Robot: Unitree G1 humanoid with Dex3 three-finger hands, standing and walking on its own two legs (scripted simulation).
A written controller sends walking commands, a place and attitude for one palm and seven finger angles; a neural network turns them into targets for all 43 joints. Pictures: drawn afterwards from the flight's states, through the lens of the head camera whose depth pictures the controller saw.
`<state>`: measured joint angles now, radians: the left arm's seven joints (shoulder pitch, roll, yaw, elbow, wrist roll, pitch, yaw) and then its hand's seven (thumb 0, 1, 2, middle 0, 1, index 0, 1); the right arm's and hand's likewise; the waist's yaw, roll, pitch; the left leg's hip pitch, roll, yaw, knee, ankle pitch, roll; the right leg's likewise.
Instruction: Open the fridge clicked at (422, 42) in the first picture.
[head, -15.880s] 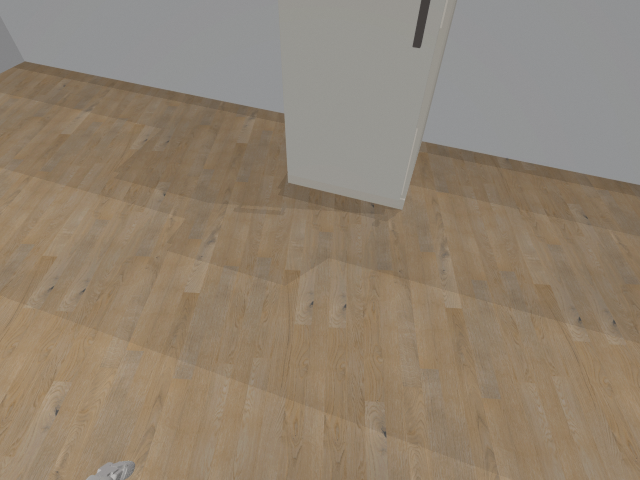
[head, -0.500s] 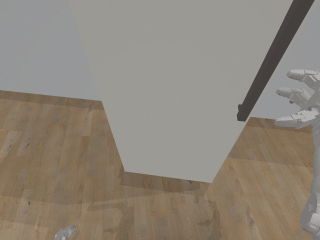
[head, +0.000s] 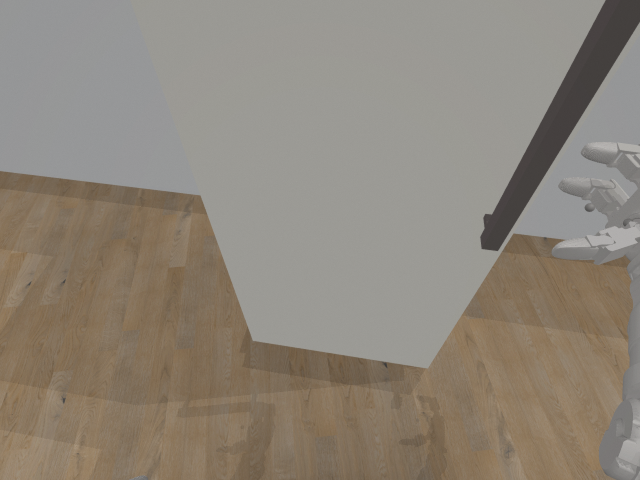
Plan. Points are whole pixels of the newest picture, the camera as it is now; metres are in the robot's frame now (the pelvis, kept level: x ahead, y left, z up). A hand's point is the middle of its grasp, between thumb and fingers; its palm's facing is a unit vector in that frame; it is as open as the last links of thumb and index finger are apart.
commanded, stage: move the hooked fingers beside the handle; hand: right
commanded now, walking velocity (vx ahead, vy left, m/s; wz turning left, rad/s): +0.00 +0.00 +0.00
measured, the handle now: (538, 140) +0.49 -0.19 +0.18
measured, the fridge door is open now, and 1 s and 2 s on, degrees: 0 0 0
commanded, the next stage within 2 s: feel for the door with the fingertips in 0.38 s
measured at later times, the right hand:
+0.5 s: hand (590, 209) +0.42 -0.25 +0.14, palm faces +0.06 +1.00 +0.00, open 13.9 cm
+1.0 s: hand (552, 199) +0.43 -0.21 +0.14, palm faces +0.06 +1.00 +0.01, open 13.9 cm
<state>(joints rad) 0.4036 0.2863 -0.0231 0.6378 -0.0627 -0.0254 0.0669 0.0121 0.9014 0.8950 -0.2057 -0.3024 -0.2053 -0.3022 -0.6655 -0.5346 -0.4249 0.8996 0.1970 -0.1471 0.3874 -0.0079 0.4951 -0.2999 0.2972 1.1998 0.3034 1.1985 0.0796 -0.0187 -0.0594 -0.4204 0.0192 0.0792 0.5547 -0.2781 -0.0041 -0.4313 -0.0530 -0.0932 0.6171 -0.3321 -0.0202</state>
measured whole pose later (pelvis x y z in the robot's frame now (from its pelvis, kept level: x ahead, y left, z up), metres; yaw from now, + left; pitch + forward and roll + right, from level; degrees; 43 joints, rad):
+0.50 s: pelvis +0.00 +0.01 +0.00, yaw -1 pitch +7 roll +1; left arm 0.34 0.28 -0.04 0.62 -0.07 -0.02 0.08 0.01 0.90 0.89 -0.21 -0.30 -0.21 -0.30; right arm -0.70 -0.52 -0.39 0.93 0.19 -0.14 0.36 -0.01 0.50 -0.30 0.30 1.20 0.30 1.20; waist 0.06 -0.01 -0.05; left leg -0.40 0.02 0.10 0.57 -0.29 0.00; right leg -0.42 -0.05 -0.07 0.62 -0.33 -0.01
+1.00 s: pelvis -0.01 +0.01 +0.00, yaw +0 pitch +7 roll +1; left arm 0.36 0.27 -0.04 0.64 -0.06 -0.03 0.06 0.01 0.90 0.90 -0.21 -0.30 -0.21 -0.30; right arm -0.71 -0.45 -0.37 0.91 0.17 -0.14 0.27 -0.01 0.50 -0.30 0.30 1.20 0.31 1.20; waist 0.08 -0.02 -0.05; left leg -0.41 0.02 0.08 0.57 -0.28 0.01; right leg -0.41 -0.06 -0.09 0.61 -0.32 -0.01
